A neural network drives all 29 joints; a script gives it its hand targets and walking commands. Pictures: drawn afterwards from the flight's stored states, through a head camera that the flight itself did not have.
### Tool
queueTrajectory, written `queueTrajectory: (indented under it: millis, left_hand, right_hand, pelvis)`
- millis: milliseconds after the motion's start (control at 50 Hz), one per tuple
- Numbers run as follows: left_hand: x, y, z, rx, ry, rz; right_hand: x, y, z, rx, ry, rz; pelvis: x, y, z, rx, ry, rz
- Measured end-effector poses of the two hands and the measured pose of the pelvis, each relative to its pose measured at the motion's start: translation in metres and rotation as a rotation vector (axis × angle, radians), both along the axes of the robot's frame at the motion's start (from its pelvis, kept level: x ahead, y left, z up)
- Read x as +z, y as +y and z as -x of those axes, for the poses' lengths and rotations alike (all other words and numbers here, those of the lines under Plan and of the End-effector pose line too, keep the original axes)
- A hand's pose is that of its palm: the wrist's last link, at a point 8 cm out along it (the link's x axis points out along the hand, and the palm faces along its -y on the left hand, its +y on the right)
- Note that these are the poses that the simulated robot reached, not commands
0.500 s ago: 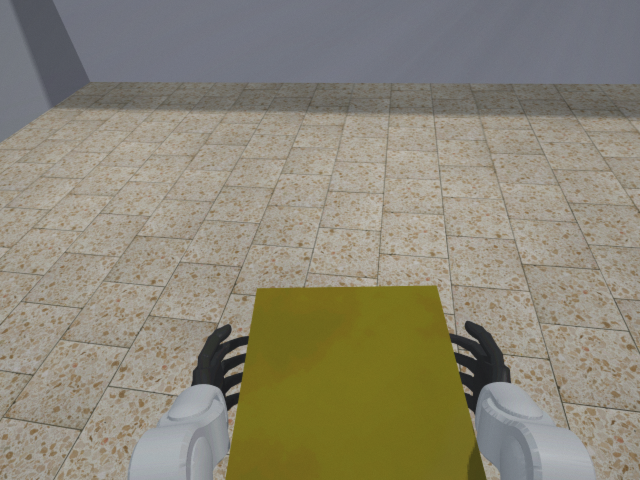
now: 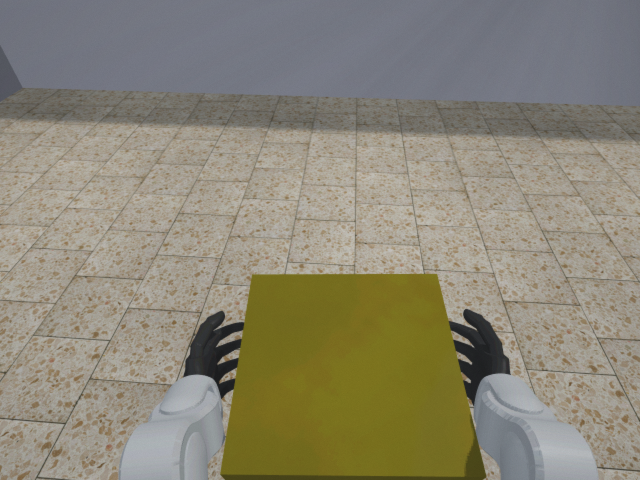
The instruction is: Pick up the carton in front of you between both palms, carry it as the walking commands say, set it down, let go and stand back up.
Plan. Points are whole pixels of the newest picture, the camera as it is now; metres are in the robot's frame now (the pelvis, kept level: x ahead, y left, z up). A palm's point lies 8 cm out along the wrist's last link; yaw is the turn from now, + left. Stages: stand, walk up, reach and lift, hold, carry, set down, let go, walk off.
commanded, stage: carry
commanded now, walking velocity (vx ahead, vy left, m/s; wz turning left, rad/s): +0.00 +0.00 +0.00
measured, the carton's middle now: (343, 403) +0.24 +0.00 +0.02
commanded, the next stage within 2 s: none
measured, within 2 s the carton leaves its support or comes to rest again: neither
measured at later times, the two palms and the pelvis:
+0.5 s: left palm (225, 394) +0.22 +0.13 +0.09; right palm (515, 399) +0.21 -0.17 +0.09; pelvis -0.01 -0.02 -0.01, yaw -1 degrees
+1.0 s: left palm (224, 420) +0.20 +0.13 +0.06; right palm (509, 425) +0.20 -0.17 +0.06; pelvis -0.05 -0.02 +0.00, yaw -1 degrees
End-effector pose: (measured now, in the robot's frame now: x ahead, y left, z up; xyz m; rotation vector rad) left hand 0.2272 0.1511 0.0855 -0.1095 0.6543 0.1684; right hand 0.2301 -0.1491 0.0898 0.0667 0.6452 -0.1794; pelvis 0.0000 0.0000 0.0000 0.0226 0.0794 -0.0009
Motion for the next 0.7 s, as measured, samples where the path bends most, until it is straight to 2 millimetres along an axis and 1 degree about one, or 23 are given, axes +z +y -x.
queueTrajectory:
  millis: [80,160,220,280,420,600,700]
  left_hand:
    - [0.002,-0.006,-0.012,-0.02,-0.003,-0.013]
    - [0.008,-0.011,-0.015,-0.024,-0.022,-0.018]
    - [0.011,-0.015,-0.014,-0.018,-0.038,-0.023]
    - [0.009,-0.018,-0.01,-0.013,-0.036,-0.028]
    - [0.002,-0.023,0.004,-0.009,-0.02,-0.026]
    - [0.002,-0.025,0.021,-0.021,-0.02,-0.025]
    - [-0.002,-0.025,0.029,-0.03,-0.002,-0.029]
  right_hand:
    - [-0.002,-0.006,-0.005,-0.024,-0.004,-0.018]
    - [0.002,-0.011,-0.007,-0.031,-0.022,-0.025]
    - [0.005,-0.015,-0.009,-0.023,-0.038,-0.027]
    - [0.002,-0.018,-0.007,-0.016,-0.036,-0.028]
    - [-0.004,-0.023,0.007,-0.011,-0.02,-0.025]
    - [-0.004,-0.025,0.027,-0.021,-0.02,-0.019]
    - [-0.006,-0.025,0.035,-0.017,-0.001,-0.012]
  pelvis:
    - [0.001,0.0,-0.008,-0.006,0.009,0.003]
    - [0.003,-0.004,-0.013,-0.007,0.006,0.002]
    - [0.002,-0.008,-0.014,-0.01,0.005,-0.001]
    - [-0.001,-0.013,-0.012,-0.01,0.0,-0.003]
    - [-0.005,-0.018,-0.002,-0.012,-0.031,-0.01]
    - [-0.006,-0.019,0.016,-0.014,-0.058,-0.003]
    - [-0.005,-0.019,0.026,-0.014,-0.065,0.004]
